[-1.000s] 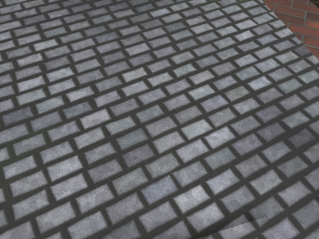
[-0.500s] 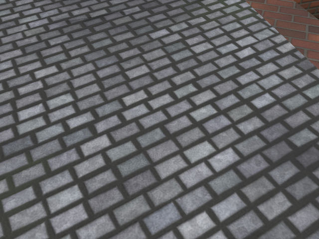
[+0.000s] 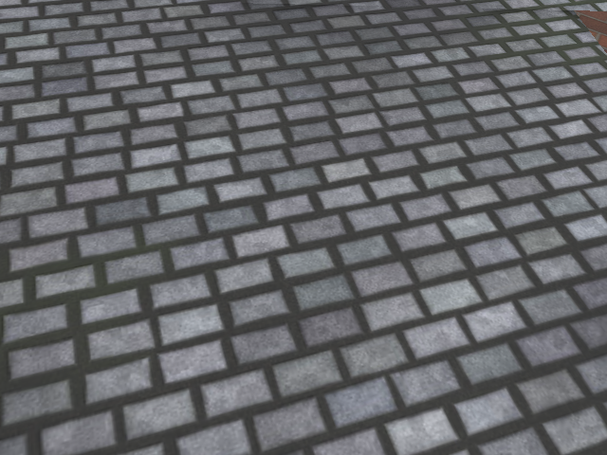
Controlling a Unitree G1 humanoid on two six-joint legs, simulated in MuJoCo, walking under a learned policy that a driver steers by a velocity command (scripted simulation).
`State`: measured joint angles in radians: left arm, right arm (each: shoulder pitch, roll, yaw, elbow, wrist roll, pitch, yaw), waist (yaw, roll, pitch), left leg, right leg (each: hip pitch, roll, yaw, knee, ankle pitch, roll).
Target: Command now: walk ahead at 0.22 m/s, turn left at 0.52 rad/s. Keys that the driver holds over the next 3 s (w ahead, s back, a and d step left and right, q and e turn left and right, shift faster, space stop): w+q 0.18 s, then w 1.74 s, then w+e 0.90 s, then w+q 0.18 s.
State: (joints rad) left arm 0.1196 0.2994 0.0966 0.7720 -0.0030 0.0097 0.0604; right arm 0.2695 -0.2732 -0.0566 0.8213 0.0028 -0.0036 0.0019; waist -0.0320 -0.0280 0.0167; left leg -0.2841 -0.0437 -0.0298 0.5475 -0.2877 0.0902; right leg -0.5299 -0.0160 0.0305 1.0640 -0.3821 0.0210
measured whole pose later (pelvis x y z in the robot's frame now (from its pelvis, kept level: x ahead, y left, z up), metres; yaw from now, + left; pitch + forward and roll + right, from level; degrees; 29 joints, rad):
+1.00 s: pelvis +0.45 +0.04 -0.02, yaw +12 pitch +3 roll -1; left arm 0.43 0.29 0.04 0.93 -0.01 -0.05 0.00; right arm 0.00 -0.26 -0.03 0.64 0.00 -0.10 0.04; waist 0.08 0.00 0.04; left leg -0.50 -0.01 0.02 0.53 -0.06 0.08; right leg 0.02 0.01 0.02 0.53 -0.46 -0.02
